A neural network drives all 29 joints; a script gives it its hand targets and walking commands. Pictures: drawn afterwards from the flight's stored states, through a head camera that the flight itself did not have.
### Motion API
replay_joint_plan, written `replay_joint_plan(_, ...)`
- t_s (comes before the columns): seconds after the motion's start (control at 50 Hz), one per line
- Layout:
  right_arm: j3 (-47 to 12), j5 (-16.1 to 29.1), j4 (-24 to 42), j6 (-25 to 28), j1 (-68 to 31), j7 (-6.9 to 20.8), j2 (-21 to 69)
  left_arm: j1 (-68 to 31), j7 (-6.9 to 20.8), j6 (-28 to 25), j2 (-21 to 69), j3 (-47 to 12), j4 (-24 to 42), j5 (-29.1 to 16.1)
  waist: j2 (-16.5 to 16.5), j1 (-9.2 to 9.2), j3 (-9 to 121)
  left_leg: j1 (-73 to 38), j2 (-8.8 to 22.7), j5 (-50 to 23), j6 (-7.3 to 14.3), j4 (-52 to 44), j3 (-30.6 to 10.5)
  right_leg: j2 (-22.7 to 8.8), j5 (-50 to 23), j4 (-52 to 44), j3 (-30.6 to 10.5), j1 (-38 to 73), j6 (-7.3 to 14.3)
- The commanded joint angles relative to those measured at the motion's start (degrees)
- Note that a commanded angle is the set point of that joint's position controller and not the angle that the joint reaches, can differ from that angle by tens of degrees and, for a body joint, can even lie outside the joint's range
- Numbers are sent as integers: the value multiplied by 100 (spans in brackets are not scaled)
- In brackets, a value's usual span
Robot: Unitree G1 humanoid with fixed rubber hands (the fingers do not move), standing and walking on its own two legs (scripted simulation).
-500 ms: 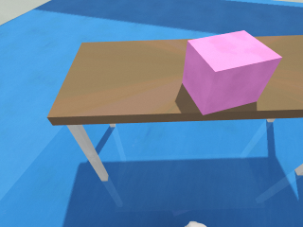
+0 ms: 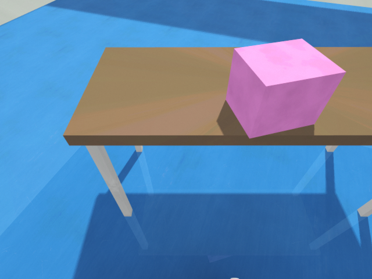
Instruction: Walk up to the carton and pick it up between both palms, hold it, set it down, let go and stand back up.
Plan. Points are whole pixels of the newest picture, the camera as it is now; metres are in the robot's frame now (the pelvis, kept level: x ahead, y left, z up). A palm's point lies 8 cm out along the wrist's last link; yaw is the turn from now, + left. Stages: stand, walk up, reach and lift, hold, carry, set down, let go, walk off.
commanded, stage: walk up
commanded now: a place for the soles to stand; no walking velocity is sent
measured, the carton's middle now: (276, 88) +0.64 -0.26 +0.06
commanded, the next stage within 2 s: none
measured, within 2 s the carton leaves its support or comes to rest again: neither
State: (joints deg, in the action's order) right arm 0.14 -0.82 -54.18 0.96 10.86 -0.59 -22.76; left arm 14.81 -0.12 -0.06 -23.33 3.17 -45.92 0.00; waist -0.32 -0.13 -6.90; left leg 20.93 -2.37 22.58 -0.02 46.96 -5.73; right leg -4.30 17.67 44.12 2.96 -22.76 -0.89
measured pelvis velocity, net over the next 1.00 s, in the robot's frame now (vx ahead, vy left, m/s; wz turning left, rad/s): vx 0.06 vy -0.19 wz -0.04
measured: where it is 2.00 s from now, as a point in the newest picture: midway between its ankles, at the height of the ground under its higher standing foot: outside the picture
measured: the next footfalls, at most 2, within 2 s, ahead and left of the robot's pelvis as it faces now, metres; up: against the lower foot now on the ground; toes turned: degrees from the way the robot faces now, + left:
right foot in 0.82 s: +0.12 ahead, -0.23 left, +0.00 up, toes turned -4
left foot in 1.20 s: +0.19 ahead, -0.12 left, +0.00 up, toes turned -4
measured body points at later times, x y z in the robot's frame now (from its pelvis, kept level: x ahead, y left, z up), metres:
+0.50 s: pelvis +0.00 +0.00 +0.00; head +0.02 +0.00 +0.45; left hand +0.08 +0.32 -0.10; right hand +0.10 -0.32 -0.11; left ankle +0.03 +0.13 -0.71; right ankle +0.06 -0.14 -0.71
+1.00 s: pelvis +0.06 -0.19 +0.01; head +0.10 -0.20 +0.46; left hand +0.14 +0.13 -0.09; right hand +0.10 -0.54 -0.10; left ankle +0.04 +0.02 -0.60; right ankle +0.08 -0.23 -0.71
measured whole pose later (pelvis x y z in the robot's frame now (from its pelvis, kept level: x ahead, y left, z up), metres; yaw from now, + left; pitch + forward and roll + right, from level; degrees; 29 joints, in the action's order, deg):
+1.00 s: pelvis +0.06 -0.19 +0.01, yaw -2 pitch -3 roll +4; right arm 0.1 -0.8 -52.4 2.6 15.4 -5.0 -26.4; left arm 15.1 3.7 1.5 -23.2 4.2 -46.1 0.0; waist 2.9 -0.1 -8.8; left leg 27.3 -3.4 22.8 0.1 74.0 -9.3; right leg 1.3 22.7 44.0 2.8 -18.7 2.4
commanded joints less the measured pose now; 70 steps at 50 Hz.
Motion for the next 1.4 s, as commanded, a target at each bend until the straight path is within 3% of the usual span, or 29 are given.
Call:
replay_joint_plan(0.0, 408, 43, 220, 48, 275, -46, -1142, -609, -61, -292, -1531, 340, 165, 48, 739, 72, 825, 120, 70, 443, 240, 112, 326, -1527, 181, -1932, -1860, 387, 1218)
replay_joint_plan(0.04, 456, -15, 75, 81, 571, 1, -1160, -801, -57, -239, -1403, 285, 225, 59, 719, 210, 621, -376, 161, 170, 385, -481, 117, -1101, 475, -1624, -1381, -237, 869)
replay_joint_plan(0.12, 533, -105, 424, 192, -332, 8, -1707, -371, -58, -71, -1130, 235, 175, -39, -703, -97, 210, 581, 1408, 651, 1030, -2669, -2969, 226, 1307, 266, -520, -314, 253)
replay_joint_plan(0.2, 414, -62, 494, 160, -700, -3, -1334, -169, -22, -228, -1084, 235, -77, -28, -471, -299, 570, 699, 800, -1297, 672, -1944, -1483, 111, -1, -793, -356, 840, 354)
replay_joint_plan(0.26, 386, 99, 368, 87, -317, -13, -1057, -45, -54, -305, -1448, 308, -184, 57, 611, -208, 974, 592, 128, -672, 221, -441, -384, -961, -99, -1748, -1530, 1206, 853)
replay_joint_plan(0.32, 388, -4, 181, 83, 132, -4, -1125, -762, -46, -257, -1433, 275, 136, 46, 478, 163, 802, -206, 139, 31, 264, -529, 98, -1281, -86, -1712, -1634, 219, 1028)
replay_joint_plan(0.42, 464, -78, 351, 164, -444, 30, -1552, -487, -29, -135, -1106, 258, 39, -6, -488, -149, 357, 599, 1261, 132, 1056, -2392, -2652, 287, 1109, -140, -454, 130, 250)
replay_joint_plan(0.46, 414, -58, 378, 146, -755, 28, -1437, -225, -15, -202, -1063, 192, -126, 9, -433, -252, 665, 580, 953, -204, 764, -2104, -1824, 173, 562, -832, -456, 760, 314)
replay_joint_plan(0.48, 753, -9, 278, 294, 627, -175, -2233, -425, 252, -7, -1593, 534, 495, 452, 286, 126, 727, -271, 1215, 1624, 966, -2307, -2488, 380, 1593, 184, -626, -293, 454)
replay_joint_plan(0.5, 924, -15, 123, 362, 1117, -295, -2607, -749, 333, 144, -1547, 581, 569, 498, -276, 455, 485, -965, 1849, 2803, 1326, -2864, -3771, 369, 1738, 1510, -726, -1533, 334)
replay_joint_plan(0.58, 860, -44, 435, 495, 1066, -485, -2234, -662, 394, 207, -1376, 570, 731, 520, 311, 221, 266, -1435, 1920, 1106, 1416, -2368, -3465, -10, 848, 2280, -1221, -2562, 214)
replay_joint_plan(0.66, 855, -94, 620, 548, 1157, -493, -2354, -704, 442, 153, -1266, 563, 1004, 426, -997, 198, 434, -1287, 1687, -1081, 1512, -1687, -2497, -51, 1584, 1784, -964, -2148, 89)
replay_joint_plan(0.76, 787, -32, 841, 523, 764, -550, -2269, -231, 440, 34, -1384, 664, 848, 324, -852, -300, 729, -128, 1656, -1752, 1210, -836, -1989, 4, 917, 169, -739, -399, 229)
replay_joint_plan(0.78, 703, -58, 861, 468, 448, -545, -2096, 964, 416, 4, -1455, 816, 429, 331, -414, -995, 875, 1195, 1068, -1798, 729, 523, -1172, -15, 762, -1016, -1039, 1708, 302)
replay_joint_plan(0.8, 446, -13, 970, 469, 521, -523, -1196, 1813, 322, -60, -1880, 914, 195, 359, 1536, -1346, 941, 2553, -72, 61, 273, 2512, -318, -543, 911, -1949, -1919, 2765, 188)
replay_joint_plan(0.82, 412, 103, 858, 377, 626, -622, -1129, 1519, 293, -77, -2398, 960, 160, 323, 2471, -1050, 615, 3528, -548, 1752, 207, 3227, -241, -1446, 1181, -2770, -3526, 2425, 160)
replay_joint_plan(0.84, 510, 79, 881, 323, 449, -685, -1499, 1006, 280, -26, -2466, 958, 319, 148, 1838, -770, 407, 2935, -257, 1539, 293, 3623, -657, -1590, 1975, -3409, -4050, 1345, -46)
replay_joint_plan(0.88, 504, 108, 446, 226, 889, -560, -1608, 258, 233, -32, -1955, 844, 457, 154, 288, -264, -551, 2688, 43, 169, 146, 3510, -617, -1030, 2656, -3401, -3011, 669, -732)
replay_joint_plan(1.0, 412, 236, 198, 187, 1242, -414, -1514, 516, 182, -115, -1286, 714, 426, 96, 752, -247, 124, 1403, 126, -542, -24, 1846, -175, -367, -2798, -2746, -1244, 1918, -886)
replay_joint_plan(1.06, 463, 216, 140, 187, 1940, -429, -1459, -179, 198, 80, -1320, 788, 696, 86, 1642, 113, 760, 154, -271, 253, -108, -99, 1058, 352, -5962, -2694, -48, 2539, -1683)
replay_joint_plan(1.12, 654, 211, -104, 274, 3209, -561, -1449, -1039, 149, 205, -1266, 718, 1092, 181, 709, 965, 1360, -1548, -81, -681, 150, -2872, 1799, 429, -7830, -328, -36, 2055, -1299)
replay_joint_plan(1.14, 813, 244, -257, 287, 3825, -654, -1464, -1591, 164, 226, -1256, 663, 1192, 151, 347, 1550, 1383, -2780, 300, -2337, 635, -3669, 1554, 872, -6743, 1334, 298, 890, -1336)
replay_joint_plan(1.16, 771, 153, 28, 285, 2778, -738, -1429, -896, 185, 198, -999, 660, 1126, 101, -1662, 932, 1484, -3507, 1586, -2760, 1312, -2562, -1092, 788, 326, 3424, -741, -1083, -661)
replay_joint_plan(1.18, 738, 90, 540, 336, 1638, -773, -1624, -25, 220, 215, -907, 539, 989, 184, -613, 206, 1740, -2605, 2479, -78, 1697, -2613, -2793, 301, 1248, 3794, -1557, -1288, -313)
replay_joint_plan(1.2, 645, 97, 765, 426, 1214, -770, -1634, -94, 281, 206, -937, 534, 912, 211, 331, -36, 1089, -1000, 2627, 721, 1529, -2835, -2521, 128, 1114, 3333, -1997, -947, 186)
replay_joint_plan(1.22, 712, 114, 880, 549, 659, -782, -2135, -178, 406, 301, -1329, 637, 1026, 117, -118, -128, 243, -244, 3447, 1171, 2115, -3535, -3520, 164, 1479, 4575, -2033, -1571, -19)
replay_joint_plan(1.28, 506, 57, 678, 656, 619, -539, -1936, 170, 558, 215, -1368, 599, 503, 121, -257, -325, 225, -319, 1867, 1276, 1175, -2939, -1401, 36, 844, 2075, -1457, -878, 109)
replay_joint_plan(1.34, 621, -230, 604, 422, 956, -210, -1949, 99, 502, -7, -1091, 465, 320, 28, -1577, 61, 371, 46, 1024, 873, 1041, -2356, -197, 258, 1789, -902, -354, 651, 186)
replay_joint_plan(1.38, 527, -252, 535, 157, 997, -131, -1278, 1340, 187, -173, -1203, 582, -198, 116, -190, -424, 531, 1488, 395, 598, 751, 75, 548, 574, 488, -1890, -180, 2640, -41)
